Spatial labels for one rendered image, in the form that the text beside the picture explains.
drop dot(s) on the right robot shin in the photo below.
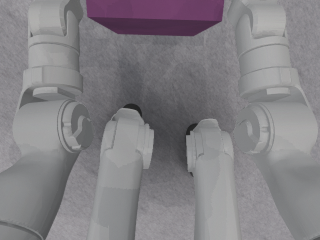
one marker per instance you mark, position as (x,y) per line
(226,139)

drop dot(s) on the right robot forearm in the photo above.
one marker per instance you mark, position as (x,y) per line
(263,53)

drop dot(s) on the left robot shin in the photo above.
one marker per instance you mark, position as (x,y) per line
(110,128)

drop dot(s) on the left robot forearm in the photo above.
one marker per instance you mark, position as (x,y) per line
(53,52)

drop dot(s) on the right robot upper arm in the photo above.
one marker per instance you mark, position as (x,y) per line
(279,137)

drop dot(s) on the left robot upper arm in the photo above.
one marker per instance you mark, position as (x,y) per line
(50,136)

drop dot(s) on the robot shin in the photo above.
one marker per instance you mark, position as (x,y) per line
(110,128)
(226,139)

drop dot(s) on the carton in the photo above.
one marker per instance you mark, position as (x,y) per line
(156,17)

